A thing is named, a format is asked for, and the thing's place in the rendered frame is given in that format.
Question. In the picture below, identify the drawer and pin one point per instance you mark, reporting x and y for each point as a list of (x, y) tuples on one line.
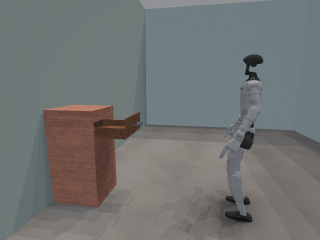
[(116, 129)]

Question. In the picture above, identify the left robot upper arm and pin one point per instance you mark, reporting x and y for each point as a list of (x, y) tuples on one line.
[(253, 88)]

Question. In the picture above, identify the robot right foot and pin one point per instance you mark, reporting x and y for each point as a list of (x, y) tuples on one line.
[(245, 201)]

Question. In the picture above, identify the cabinet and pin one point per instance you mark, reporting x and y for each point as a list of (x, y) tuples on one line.
[(82, 167)]

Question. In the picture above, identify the handle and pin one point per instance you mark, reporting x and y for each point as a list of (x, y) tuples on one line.
[(138, 124)]

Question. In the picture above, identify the left robot forearm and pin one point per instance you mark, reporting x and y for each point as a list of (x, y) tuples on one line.
[(249, 119)]

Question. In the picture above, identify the robot head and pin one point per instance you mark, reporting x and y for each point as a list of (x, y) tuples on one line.
[(252, 60)]

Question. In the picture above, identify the robot left hand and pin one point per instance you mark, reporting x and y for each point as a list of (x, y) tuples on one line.
[(233, 145)]

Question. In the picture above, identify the robot right hand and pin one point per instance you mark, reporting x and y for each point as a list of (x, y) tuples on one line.
[(233, 130)]

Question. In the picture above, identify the right robot forearm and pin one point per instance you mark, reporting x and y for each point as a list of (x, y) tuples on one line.
[(238, 121)]

